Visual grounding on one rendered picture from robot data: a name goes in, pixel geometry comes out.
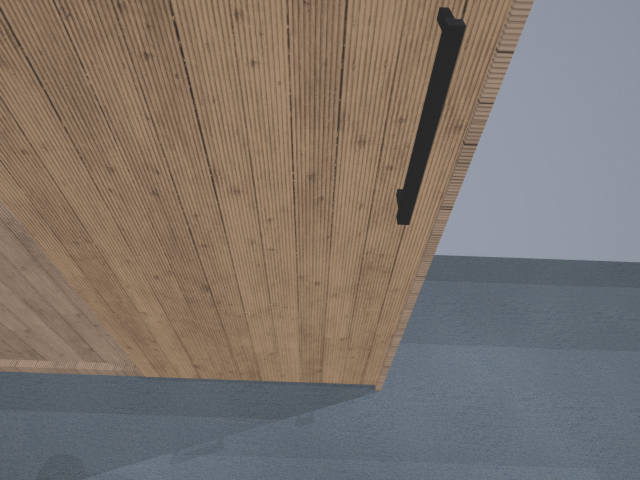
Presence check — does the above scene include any wardrobe door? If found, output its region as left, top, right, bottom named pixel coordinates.
left=0, top=199, right=135, bottom=364
left=0, top=0, right=513, bottom=385

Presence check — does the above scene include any handle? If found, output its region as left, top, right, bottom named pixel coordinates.
left=396, top=7, right=466, bottom=225

